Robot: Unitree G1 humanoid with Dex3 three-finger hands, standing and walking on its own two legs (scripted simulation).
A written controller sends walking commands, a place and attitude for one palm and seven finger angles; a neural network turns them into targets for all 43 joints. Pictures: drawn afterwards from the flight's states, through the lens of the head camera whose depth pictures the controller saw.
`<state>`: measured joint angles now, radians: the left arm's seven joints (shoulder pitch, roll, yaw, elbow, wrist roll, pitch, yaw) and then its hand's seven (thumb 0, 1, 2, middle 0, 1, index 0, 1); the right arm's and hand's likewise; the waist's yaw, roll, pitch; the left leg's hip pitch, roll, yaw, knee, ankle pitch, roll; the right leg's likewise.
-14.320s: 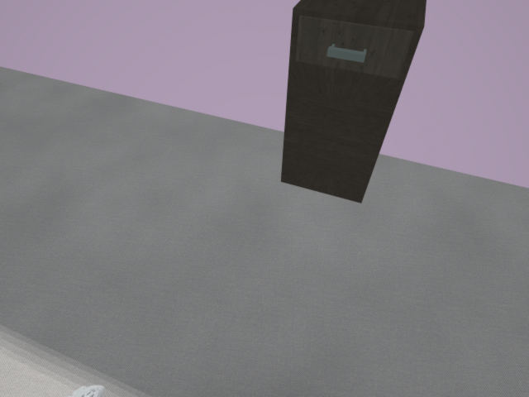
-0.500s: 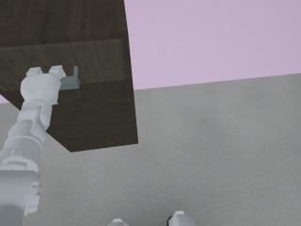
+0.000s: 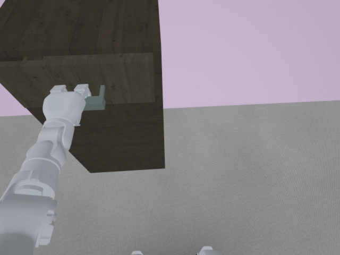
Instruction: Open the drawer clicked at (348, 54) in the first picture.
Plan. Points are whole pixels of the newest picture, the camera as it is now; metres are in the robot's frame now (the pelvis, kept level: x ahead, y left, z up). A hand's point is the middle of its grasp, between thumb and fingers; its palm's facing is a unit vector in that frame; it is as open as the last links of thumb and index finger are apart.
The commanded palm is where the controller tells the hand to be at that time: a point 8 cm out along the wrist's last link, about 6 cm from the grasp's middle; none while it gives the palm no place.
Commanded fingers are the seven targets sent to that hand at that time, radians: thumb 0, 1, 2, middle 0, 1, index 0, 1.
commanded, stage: pull the drawer open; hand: left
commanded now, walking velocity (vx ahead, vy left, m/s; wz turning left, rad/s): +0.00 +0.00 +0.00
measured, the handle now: (79, 96) +0.51 +0.24 +0.03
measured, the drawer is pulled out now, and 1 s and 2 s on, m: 0.03 0.08 0.22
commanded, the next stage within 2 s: none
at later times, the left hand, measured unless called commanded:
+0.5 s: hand (74, 118) +0.45 +0.25 +0.01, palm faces -0.08 +0.00 -1.00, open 6.2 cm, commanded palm +0.43 +0.25 +0.06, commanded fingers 0.00 0.90 0.90 -0.40 -1.35 -0.40 -1.35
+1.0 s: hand (72, 136) +0.40 +0.24 +0.01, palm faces -0.01 -0.05 -1.00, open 6.2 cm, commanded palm +0.38 +0.25 +0.06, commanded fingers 0.00 0.90 0.90 -0.40 -1.35 -0.40 -1.35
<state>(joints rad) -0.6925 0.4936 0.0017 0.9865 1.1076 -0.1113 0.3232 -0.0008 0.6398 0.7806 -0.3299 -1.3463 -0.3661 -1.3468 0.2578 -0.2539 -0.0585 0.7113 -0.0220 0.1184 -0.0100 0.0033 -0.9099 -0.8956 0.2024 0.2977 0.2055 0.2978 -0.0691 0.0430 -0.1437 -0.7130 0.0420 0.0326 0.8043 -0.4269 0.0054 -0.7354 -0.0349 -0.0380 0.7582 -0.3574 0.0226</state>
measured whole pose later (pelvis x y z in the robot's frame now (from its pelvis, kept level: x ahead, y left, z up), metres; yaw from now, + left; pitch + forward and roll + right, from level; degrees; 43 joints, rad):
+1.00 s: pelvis +0.02 +0.01 +0.01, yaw -2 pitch +17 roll -1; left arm -0.27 0.43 -0.01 0.52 1.05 0.01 0.35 0.02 0.69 0.77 -0.24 -1.35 -0.32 -1.34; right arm 0.26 -0.24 -0.06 0.66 0.00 0.09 0.01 0.01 -0.91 -0.90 0.20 0.30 0.20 0.30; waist -0.05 0.05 -0.14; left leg -0.59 0.04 0.07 0.74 -0.43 0.02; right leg -0.63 -0.03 0.00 0.69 -0.34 0.03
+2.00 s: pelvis +0.02 -0.01 +0.01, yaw -1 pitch +11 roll +0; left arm 0.28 0.37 -0.03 0.07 1.05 0.04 0.38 0.04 0.67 0.76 -0.24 -1.30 -0.36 -1.31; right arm 0.11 -0.23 -0.04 0.61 -0.02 0.03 0.01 0.01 -0.91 -0.90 0.20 0.30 0.20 0.30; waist 0.01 0.05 -0.13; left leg -0.47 0.05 0.06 0.72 -0.44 -0.01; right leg -0.53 -0.02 -0.01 0.72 -0.38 0.02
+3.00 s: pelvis -0.02 -0.03 +0.00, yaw +0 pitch +7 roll +1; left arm 0.37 0.36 -0.03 0.02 1.05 0.02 0.42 0.01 0.34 0.66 -0.36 -1.28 -0.38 -1.30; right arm 0.11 -0.21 -0.02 0.66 -0.04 0.04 -0.05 0.01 -0.91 -0.90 0.20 0.30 0.20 0.30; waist 0.06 0.05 -0.09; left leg -0.48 0.04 0.03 0.79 -0.42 -0.03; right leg -0.54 -0.03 -0.03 0.81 -0.38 -0.01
